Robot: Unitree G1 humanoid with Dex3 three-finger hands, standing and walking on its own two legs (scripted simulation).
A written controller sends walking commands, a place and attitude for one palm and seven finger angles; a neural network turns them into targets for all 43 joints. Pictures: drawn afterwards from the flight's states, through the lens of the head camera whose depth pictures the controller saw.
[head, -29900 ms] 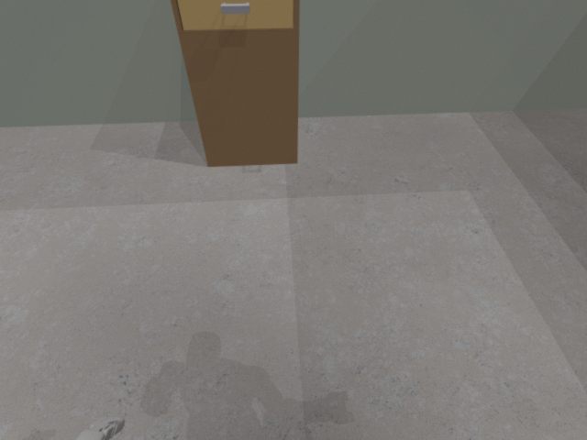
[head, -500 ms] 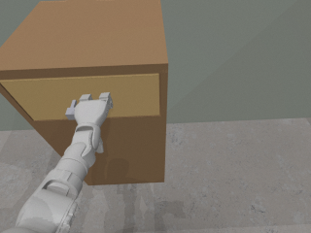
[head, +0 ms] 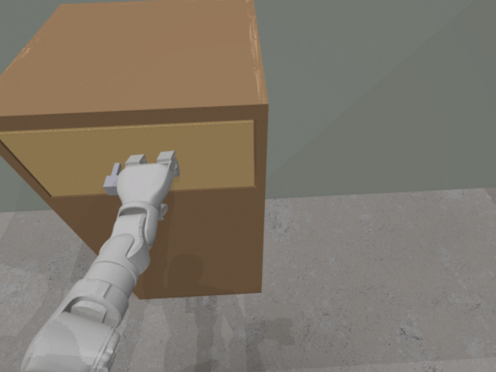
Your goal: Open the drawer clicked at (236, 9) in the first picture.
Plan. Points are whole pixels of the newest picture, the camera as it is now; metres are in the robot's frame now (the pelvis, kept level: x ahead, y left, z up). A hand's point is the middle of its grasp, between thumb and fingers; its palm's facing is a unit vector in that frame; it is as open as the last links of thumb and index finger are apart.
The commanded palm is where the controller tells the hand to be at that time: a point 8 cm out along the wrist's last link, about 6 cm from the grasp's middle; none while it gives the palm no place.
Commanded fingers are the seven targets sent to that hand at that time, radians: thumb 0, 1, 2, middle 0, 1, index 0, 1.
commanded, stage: close the thumb around the handle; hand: left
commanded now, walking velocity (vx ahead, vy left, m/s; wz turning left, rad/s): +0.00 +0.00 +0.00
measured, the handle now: (138, 175) +0.46 +0.21 +0.04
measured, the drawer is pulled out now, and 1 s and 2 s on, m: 0.00 0.01 0.06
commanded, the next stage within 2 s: pull the drawer open in 0.26 s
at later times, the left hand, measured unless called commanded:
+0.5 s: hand (156, 200) +0.41 +0.18 +0.02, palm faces -0.01 -0.08 -1.00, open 6.0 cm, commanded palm +0.36 +0.19 +0.08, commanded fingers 0.00 0.90 0.90 -0.40 -1.35 -0.40 -1.35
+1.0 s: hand (154, 206) +0.40 +0.18 +0.02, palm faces -0.04 -0.05 -1.00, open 5.9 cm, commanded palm +0.38 +0.20 +0.08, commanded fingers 0.00 0.90 0.90 -0.40 -1.35 -0.40 -1.35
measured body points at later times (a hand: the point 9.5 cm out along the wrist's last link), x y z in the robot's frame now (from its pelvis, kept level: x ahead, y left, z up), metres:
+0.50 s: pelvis +0.01 +0.01 +0.00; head +0.05 -0.01 +0.45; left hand +0.41 +0.18 +0.08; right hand +0.10 -0.25 -0.13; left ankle -0.02 +0.09 -0.71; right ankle -0.04 -0.06 -0.71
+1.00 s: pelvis +0.00 +0.00 +0.00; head +0.04 -0.01 +0.45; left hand +0.40 +0.18 +0.08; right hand +0.12 -0.25 -0.13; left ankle -0.02 +0.09 -0.71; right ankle -0.04 -0.06 -0.71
